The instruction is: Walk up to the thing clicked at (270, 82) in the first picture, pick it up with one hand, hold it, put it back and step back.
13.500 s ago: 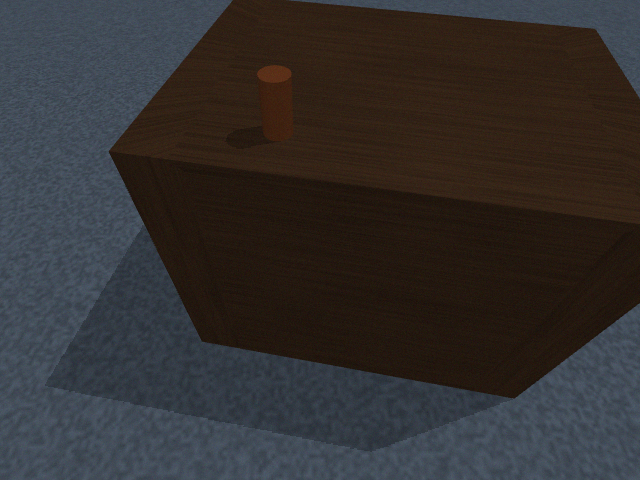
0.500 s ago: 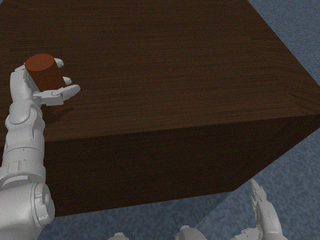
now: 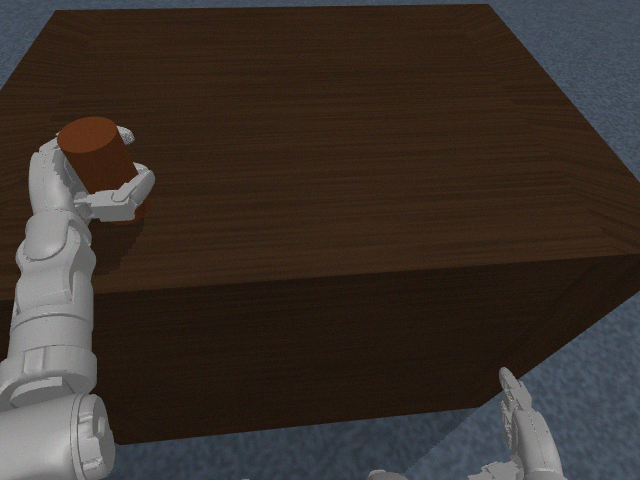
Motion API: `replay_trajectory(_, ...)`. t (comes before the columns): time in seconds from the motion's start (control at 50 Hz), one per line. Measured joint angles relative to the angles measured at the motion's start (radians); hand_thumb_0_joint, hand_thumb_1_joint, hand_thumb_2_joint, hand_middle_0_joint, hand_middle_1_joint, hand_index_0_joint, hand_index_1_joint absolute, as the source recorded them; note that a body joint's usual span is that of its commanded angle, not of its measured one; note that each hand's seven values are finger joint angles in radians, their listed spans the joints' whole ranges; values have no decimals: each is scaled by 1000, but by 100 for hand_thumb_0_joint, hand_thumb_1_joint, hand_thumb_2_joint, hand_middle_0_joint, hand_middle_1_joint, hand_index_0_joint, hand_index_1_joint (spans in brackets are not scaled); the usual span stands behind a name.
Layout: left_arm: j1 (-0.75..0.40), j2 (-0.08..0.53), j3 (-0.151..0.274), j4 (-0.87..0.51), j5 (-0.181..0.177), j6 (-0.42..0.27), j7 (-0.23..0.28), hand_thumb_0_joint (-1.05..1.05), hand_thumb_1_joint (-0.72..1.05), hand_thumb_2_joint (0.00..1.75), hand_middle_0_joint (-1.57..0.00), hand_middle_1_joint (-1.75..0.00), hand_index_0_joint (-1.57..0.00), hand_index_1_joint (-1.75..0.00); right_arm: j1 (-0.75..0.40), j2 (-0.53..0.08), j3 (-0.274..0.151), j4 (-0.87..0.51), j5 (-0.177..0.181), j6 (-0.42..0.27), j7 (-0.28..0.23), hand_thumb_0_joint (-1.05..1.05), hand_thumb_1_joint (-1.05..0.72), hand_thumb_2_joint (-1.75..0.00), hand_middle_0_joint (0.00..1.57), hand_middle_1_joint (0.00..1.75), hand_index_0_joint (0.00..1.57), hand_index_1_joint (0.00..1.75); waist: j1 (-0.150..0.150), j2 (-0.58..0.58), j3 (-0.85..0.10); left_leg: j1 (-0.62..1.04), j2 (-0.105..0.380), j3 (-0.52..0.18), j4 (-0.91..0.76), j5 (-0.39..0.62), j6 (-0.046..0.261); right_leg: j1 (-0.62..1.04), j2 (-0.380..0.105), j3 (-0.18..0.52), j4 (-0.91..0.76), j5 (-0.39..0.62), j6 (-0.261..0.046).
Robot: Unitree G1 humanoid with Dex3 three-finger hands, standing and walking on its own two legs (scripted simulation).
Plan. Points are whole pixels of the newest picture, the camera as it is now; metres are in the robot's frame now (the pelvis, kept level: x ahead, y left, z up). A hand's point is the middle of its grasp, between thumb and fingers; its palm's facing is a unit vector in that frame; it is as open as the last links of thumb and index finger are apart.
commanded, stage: settle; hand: left
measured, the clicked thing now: (109, 174) +0.43 +0.23 +0.15
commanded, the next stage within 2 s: lift in 0.64 s
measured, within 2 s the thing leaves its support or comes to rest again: neither
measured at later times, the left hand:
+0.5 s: hand (97, 161) +0.41 +0.22 +0.18, palm faces +0.19 -0.98 +0.01, open 8.0 cm
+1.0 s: hand (92, 126) +0.43 +0.21 +0.22, palm faces +0.19 -0.98 +0.01, open 8.0 cm
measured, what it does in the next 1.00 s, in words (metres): stands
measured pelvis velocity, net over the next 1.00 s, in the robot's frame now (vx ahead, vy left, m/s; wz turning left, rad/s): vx -0.01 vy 0.00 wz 0.00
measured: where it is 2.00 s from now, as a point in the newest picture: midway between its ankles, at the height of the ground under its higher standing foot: outside the picture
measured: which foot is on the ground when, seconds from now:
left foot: down 0.00-1.00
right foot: down 0.00-1.00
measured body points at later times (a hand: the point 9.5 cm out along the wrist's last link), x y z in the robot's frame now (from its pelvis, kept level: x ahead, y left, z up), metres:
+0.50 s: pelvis -0.02 +0.00 +0.01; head -0.01 +0.00 +0.46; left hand +0.40 +0.27 +0.19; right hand +0.13 -0.26 -0.05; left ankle +0.00 +0.14 -0.70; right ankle +0.00 -0.15 -0.70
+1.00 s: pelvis -0.01 +0.00 +0.01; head -0.01 +0.00 +0.46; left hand +0.41 +0.26 +0.22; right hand +0.15 -0.26 -0.03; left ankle +0.00 +0.14 -0.70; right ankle +0.00 -0.15 -0.70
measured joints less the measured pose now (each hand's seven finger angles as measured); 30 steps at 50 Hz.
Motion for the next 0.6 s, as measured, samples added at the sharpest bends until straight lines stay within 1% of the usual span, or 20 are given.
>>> replay_trajectory(0.08,-18,12,4,1,4,31,2,0,-17,114,-86,-103,-87,-102,-9,-1,-4,16,2,-1,-4,-1,51,-6,6,5,6,5,0,6,-1,21,-1,-1,-14,9,-1,21,-1,-2,-12,7,-1)
replay_trajectory(0.14,-32,24,-3,18,5,54,-8,0,-17,114,-86,-103,-87,-103,-7,-3,-5,22,7,-8,-7,-1,51,-6,6,5,6,5,3,9,-3,33,-3,0,-25,17,-1,31,-3,-1,-20,14,-2)
replay_trajectory(0.22,-48,29,2,36,-1,82,-24,0,-17,114,-86,-103,-87,-103,-7,-5,-2,32,10,-16,-7,-1,52,-6,6,5,6,5,6,8,1,42,-5,0,-36,29,0,39,-5,-1,-27,24,-2)
replay_trajectory(0.34,-58,26,-10,21,0,108,-13,0,-17,114,-86,-103,-87,-103,-6,-5,2,41,12,-33,-12,-1,53,-5,6,5,6,5,11,4,18,50,-7,1,-49,47,0,46,-6,1,-38,40,-2)
replay_trajectory(0.46,-69,27,-17,6,3,122,0,0,-17,114,-86,-104,-87,-103,-11,-7,-1,67,11,-52,-22,-1,54,-5,6,5,6,5,10,3,19,61,-5,1,-58,56,0,59,-5,1,-51,52,-2)
replay_trajectory(0.54,-91,33,-16,25,-2,130,5,0,-17,114,-86,-104,-87,-103,-18,-4,2,92,12,-67,-27,-1,54,-5,6,5,6,5,8,5,14,67,-5,1,-64,60,0,65,-4,0,-59,57,-1)
replay_trajectory(0.6,-106,38,-22,39,1,142,3,0,-17,113,-86,-104,-87,-103,-26,-1,8,111,13,-73,-25,-1,54,-5,6,5,6,5,7,6,12,70,-6,1,-70,63,2,69,-5,0,-66,60,0)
